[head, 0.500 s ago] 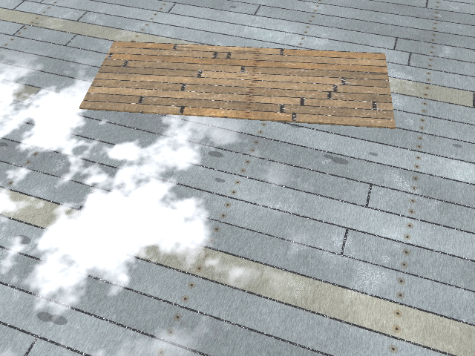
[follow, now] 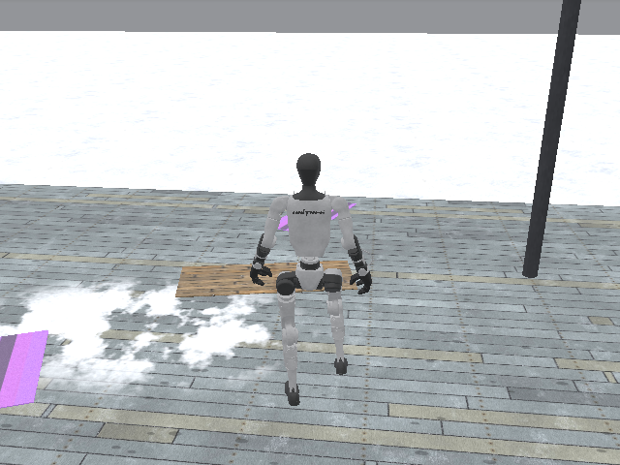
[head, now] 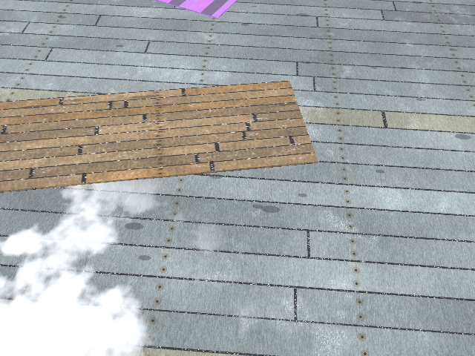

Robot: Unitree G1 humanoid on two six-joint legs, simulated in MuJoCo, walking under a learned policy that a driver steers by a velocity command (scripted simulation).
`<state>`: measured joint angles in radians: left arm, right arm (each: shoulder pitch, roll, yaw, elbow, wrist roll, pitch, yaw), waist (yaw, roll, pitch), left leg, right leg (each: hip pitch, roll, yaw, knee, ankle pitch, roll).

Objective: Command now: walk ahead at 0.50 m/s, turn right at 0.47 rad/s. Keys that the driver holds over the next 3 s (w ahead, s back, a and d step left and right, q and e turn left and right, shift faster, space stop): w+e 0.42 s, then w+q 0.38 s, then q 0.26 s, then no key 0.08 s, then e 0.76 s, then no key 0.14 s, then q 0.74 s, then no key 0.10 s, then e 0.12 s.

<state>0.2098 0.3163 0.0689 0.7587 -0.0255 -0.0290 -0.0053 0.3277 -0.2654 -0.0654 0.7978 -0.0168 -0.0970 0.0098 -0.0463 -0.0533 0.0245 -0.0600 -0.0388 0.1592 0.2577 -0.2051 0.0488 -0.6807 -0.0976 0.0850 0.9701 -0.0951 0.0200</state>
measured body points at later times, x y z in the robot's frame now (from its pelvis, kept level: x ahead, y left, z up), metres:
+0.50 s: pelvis +0.27 -0.08 +0.00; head +0.30 -0.10 +0.45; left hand +0.43 +0.17 -0.10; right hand +0.37 -0.39 -0.09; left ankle +0.42 +0.08 -0.67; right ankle +0.25 -0.14 -0.75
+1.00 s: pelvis +0.55 -0.07 +0.00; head +0.60 -0.06 +0.44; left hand +0.75 +0.18 -0.11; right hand +0.63 -0.36 -0.11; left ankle +0.60 -0.01 -0.75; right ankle +0.58 -0.24 -0.67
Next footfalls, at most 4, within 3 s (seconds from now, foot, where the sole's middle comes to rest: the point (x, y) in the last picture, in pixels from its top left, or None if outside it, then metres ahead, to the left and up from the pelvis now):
0.24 right None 0.29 -0.15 -0.78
0.78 left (238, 309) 0.63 -0.02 -0.78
1.24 right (298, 261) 0.79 -0.21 -0.78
1.62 left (222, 278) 0.74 0.03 -0.78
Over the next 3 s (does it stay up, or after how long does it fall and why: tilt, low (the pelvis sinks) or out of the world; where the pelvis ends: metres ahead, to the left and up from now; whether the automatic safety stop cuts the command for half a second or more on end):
stays up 0.67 -0.07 0.00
